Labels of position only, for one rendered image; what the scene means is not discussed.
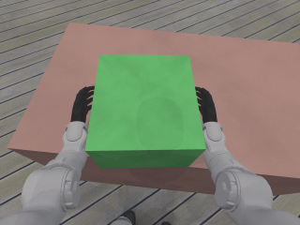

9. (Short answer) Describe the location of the right robot upper arm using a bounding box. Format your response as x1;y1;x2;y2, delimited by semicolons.
215;170;300;225

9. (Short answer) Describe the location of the left robot upper arm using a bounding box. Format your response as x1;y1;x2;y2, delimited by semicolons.
0;168;81;225

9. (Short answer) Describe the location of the robot right hand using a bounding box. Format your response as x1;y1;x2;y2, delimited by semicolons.
195;86;218;123

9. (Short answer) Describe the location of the robot right forearm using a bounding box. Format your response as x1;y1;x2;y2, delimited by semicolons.
202;121;274;207

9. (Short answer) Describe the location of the robot left hand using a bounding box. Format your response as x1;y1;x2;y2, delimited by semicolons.
70;86;95;123

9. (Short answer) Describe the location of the robot left shin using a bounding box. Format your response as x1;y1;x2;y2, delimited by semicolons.
117;217;131;224

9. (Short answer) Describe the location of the robot left forearm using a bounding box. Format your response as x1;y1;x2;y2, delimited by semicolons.
21;121;88;208

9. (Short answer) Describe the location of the pedestal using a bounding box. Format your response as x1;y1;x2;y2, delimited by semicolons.
7;22;300;196

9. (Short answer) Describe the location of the carton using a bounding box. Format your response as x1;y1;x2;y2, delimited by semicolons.
84;54;206;169

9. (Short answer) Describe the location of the left robot foot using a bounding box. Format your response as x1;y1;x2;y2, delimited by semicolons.
124;210;136;225

